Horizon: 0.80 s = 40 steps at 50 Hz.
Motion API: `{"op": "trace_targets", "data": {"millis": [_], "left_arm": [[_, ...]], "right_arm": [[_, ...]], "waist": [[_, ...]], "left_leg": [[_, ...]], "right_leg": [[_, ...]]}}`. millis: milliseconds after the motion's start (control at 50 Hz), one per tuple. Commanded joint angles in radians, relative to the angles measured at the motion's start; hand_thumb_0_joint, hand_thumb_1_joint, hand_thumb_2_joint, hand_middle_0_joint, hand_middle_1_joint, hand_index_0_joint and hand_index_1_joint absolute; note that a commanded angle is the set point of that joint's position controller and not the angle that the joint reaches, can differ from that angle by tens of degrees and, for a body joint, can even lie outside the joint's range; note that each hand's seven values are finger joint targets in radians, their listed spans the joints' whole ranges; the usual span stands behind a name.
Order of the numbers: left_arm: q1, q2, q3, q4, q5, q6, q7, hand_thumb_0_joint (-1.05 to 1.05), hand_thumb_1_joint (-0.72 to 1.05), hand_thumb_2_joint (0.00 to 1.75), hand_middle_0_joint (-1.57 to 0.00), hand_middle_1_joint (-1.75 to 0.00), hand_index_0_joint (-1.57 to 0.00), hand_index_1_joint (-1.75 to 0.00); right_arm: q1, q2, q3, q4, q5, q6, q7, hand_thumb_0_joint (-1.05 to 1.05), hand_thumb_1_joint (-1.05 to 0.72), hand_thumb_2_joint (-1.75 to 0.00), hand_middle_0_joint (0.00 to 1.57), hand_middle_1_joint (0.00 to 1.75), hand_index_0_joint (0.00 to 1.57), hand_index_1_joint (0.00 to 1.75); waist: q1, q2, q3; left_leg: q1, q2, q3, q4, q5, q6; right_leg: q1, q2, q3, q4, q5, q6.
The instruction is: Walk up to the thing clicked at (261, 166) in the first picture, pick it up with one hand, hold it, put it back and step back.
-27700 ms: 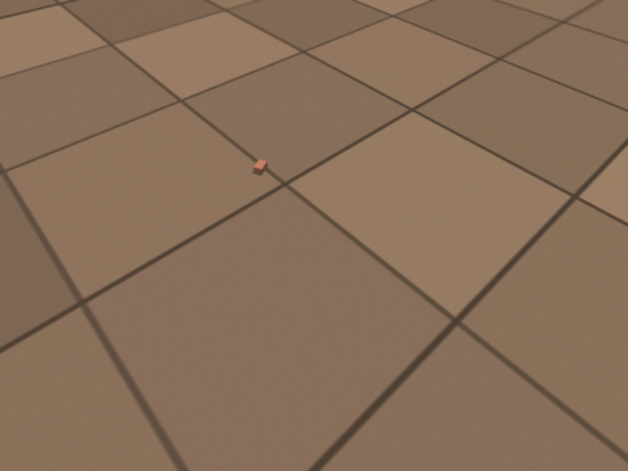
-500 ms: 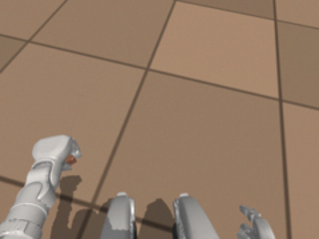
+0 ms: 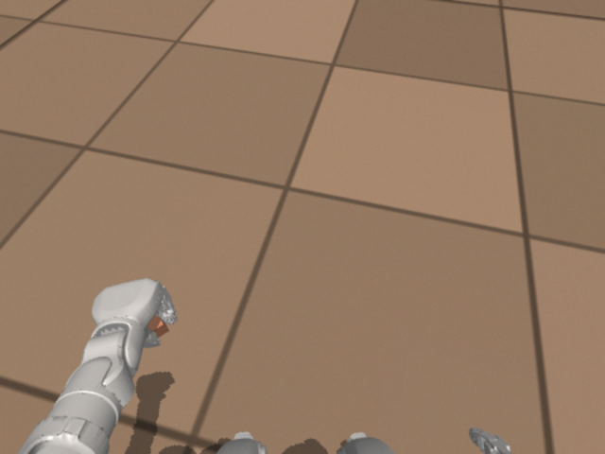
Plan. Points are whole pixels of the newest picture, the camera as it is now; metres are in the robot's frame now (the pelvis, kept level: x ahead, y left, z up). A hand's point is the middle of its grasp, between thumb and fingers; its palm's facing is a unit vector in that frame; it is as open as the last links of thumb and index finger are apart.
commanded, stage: lift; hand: left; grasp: from above
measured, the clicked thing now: (141, 328) +0.34 +0.25 -0.11
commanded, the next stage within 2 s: hold in 0.08 s
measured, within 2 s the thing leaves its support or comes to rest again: neither
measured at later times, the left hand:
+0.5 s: hand (140, 306) +0.34 +0.22 -0.02, palm faces -0.41 -0.09 -0.91, open 5.2 cm
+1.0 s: hand (134, 307) +0.32 +0.21 +0.00, palm faces -0.41 -0.08 -0.91, open 5.3 cm
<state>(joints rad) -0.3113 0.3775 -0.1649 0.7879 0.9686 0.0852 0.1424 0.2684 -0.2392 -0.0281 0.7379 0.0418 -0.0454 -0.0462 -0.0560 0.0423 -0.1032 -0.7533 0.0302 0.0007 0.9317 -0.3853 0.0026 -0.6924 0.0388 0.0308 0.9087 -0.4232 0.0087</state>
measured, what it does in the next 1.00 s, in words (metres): stands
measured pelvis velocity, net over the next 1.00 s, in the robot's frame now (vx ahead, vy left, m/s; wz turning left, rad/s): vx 0.02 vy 0.00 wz -0.01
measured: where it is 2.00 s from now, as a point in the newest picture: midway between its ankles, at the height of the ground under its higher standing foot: outside the picture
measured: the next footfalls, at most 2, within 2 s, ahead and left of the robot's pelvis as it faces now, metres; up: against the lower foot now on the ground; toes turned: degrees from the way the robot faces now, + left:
none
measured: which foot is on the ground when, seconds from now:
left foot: down 0.00-1.00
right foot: down 0.00-1.00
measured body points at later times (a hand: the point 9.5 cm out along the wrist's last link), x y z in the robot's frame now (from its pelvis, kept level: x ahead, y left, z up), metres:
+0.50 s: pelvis +0.02 +0.00 +0.03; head +0.05 -0.02 +0.48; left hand +0.35 +0.22 +0.03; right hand +0.13 -0.27 -0.09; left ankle +0.04 +0.12 -0.69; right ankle +0.01 -0.13 -0.69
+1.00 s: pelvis +0.02 +0.00 +0.04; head +0.03 -0.02 +0.49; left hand +0.34 +0.22 +0.05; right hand +0.16 -0.26 -0.07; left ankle +0.04 +0.12 -0.69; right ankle +0.01 -0.13 -0.69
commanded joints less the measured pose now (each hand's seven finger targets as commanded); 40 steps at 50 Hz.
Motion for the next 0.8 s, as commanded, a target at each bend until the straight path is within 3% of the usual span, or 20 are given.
{"op": "trace_targets", "data": {"millis": [0, 160, 200, 240, 260, 300, 480, 580, 680, 780], "left_arm": [[-0.277, 0.196, 0.065, -0.161, 0.005, 0.001, 0.033, 0.0, 0.91, 0.08, -1.24, -0.16, -1.29, -0.11], [-0.291, 0.187, 0.053, -0.186, 0.003, -0.001, 0.025, 0.0, 0.91, 0.11, -1.23, -0.18, -1.28, -0.13], [-0.262, 0.175, 0.047, -0.153, 0.007, 0.001, 0.024, 0.0, 0.87, 0.04, -1.18, -0.16, -1.24, -0.1], [-0.303, 0.185, 0.041, -0.191, 0.014, -0.003, 0.019, 0.0, 0.84, 0.05, -1.16, -0.16, -1.22, -0.1], [-0.285, 0.195, 0.054, -0.181, 0.015, 0.0, 0.018, 0.0, 0.85, 0.05, -1.16, -0.16, -1.22, -0.1], [-0.282, 0.174, 0.036, -0.186, 0.012, 0.002, 0.009, 0.0, 0.84, 0.06, -1.18, -0.14, -1.23, -0.09], [-0.274, 0.186, 0.041, -0.239, 0.013, 0.003, -0.026, 0.0, 0.81, 0.03, -1.15, -0.14, -1.2, -0.08], [-0.272, 0.188, 0.044, -0.276, 0.013, 0.003, -0.044, 0.0, 0.8, 0.01, -1.14, -0.14, -1.2, -0.08], [-0.245, 0.183, 0.04, -0.301, 0.016, 0.007, -0.068, 0.0, 0.81, 0.05, -1.17, -0.12, -1.21, -0.08], [-0.247, 0.182, 0.039, -0.307, 0.02, 0.01, -0.08, 0.0, 0.81, 0.02, -1.14, -0.15, -1.2, -0.09]], "right_arm": [[0.006, -0.141, -0.046, -0.1, 0.0, -0.038, -0.006, 0.0, -0.9, -0.9, 0.2, 0.3, 0.2, 0.3], [-0.009, -0.152, -0.052, -0.102, 0.003, -0.028, -0.003, 0.0, -0.9, -0.9, 0.2, 0.3, 0.2, 0.3], [-0.016, -0.148, -0.05, -0.102, 0.004, -0.026, -0.002, 0.0, -0.9, -0.9, 0.2, 0.3, 0.2, 0.3], [-0.019, -0.152, -0.051, -0.108, 0.007, -0.023, -0.001, 0.0, -0.9, -0.9, 0.2, 0.3, 0.2, 0.3], [-0.02, -0.151, -0.051, -0.107, 0.006, -0.022, 0.0, 0.0, -0.9, -0.9, 0.2, 0.3, 0.2, 0.3], [-0.024, -0.153, -0.053, -0.109, 0.007, -0.018, 0.003, 0.0, -0.9, -0.9, 0.2, 0.3, 0.2, 0.3], [-0.052, -0.154, -0.054, -0.138, 0.012, 0.0, 0.007, 0.0, -0.9, -0.9, 0.2, 0.3, 0.2, 0.3], [-0.067, -0.152, -0.051, -0.156, 0.015, 0.011, 0.008, 0.0, -0.9, -0.9, 0.2, 0.3, 0.2, 0.3], [-0.082, -0.15, -0.05, -0.167, 0.017, 0.021, 0.009, 0.0, -0.9, -0.9, 0.2, 0.3, 0.2, 0.3], [-0.096, -0.148, -0.046, -0.176, 0.02, 0.028, 0.008, 0.0, -0.9, -0.9, 0.2, 0.3, 0.2, 0.3]], "waist": [[0.007, -0.001, -0.276], [0.01, 0.008, -0.253], [0.013, -0.018, -0.23], [0.008, -0.008, -0.253], [0.017, -0.001, -0.248], [0.018, -0.011, -0.246], [0.025, -0.008, -0.233], [0.031, -0.019, -0.208], [0.04, -0.044, -0.222], [0.046, -0.024, -0.182]], "left_leg": [[0.281, -0.034, -0.002, -0.179, 0.21, 0.003], [0.378, -0.032, 0.005, -0.255, 0.261, -0.001], [0.376, -0.034, 0.005, -0.263, 0.269, 0.003], [0.395, -0.039, 0.01, -0.269, 0.279, 0.003], [0.398, -0.039, 0.011, -0.274, 0.291, 0.003], [0.426, -0.036, 0.011, -0.282, 0.319, 0.003], [0.473, -0.038, 0.02, -0.318, 0.362, 0.006], [0.479, -0.044, 0.025, -0.341, 0.327, 0.01], [0.512, -0.044, 0.028, -0.344, 0.388, 0.02], [0.517, -0.039, 0.024, -0.386, 0.333, 0.01]], "right_leg": [[0.162, 0.019, -0.001, -0.201, 0.236, -0.018], [0.219, 0.018, -0.005, -0.261, 0.267, -0.021], [0.234, 0.018, -0.002, -0.275, 0.282, -0.018], [0.254, 0.015, 0.004, -0.286, 0.296, -0.015], [0.263, 0.015, 0.005, -0.288, 0.305, -0.017], [0.275, 0.017, 0.001, -0.295, 0.325, -0.016], [0.318, 0.014, 0.004, -0.327, 0.367, -0.015], [0.336, 0.007, 0.011, -0.356, 0.35, -0.011], [0.368, 0.004, 0.01, -0.366, 0.417, -0.003], [0.362, 0.009, 0.004, -0.386, 0.34, -0.016]]}}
